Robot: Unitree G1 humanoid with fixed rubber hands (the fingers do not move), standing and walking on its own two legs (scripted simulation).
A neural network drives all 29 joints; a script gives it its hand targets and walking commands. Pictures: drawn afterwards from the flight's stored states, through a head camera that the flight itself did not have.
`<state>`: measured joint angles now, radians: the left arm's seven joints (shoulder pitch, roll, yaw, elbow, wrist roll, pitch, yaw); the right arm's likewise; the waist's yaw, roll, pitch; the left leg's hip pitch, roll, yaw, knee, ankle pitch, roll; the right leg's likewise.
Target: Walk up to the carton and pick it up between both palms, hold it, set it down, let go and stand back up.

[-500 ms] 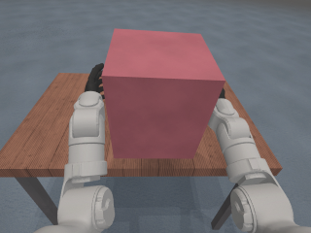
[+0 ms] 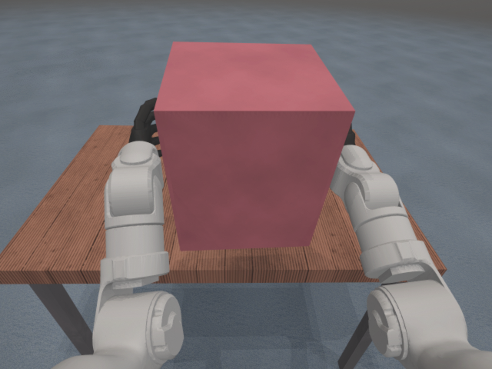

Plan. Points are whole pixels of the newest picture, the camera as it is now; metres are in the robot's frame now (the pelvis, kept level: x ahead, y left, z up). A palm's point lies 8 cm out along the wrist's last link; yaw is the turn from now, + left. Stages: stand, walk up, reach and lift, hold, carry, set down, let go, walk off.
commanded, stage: hold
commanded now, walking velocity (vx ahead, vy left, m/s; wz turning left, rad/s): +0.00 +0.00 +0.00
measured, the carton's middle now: (244, 149) +0.38 +0.00 +0.23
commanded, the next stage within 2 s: none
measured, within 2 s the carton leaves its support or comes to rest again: neither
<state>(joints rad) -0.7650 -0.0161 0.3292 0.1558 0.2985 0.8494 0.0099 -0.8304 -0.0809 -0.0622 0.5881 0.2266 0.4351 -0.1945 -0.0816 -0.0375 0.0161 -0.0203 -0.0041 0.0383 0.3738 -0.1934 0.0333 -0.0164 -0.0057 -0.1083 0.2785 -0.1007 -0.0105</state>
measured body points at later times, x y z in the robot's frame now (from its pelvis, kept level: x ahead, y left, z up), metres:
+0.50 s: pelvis +0.00 -0.01 +0.00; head -0.06 +0.01 +0.44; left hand +0.38 +0.15 +0.25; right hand +0.39 -0.15 +0.24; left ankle +0.02 +0.09 -0.75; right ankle +0.05 -0.11 -0.75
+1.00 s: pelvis +0.00 -0.01 +0.00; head -0.06 +0.02 +0.44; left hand +0.38 +0.16 +0.24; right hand +0.39 -0.15 +0.24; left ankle +0.02 +0.09 -0.75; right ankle +0.05 -0.11 -0.75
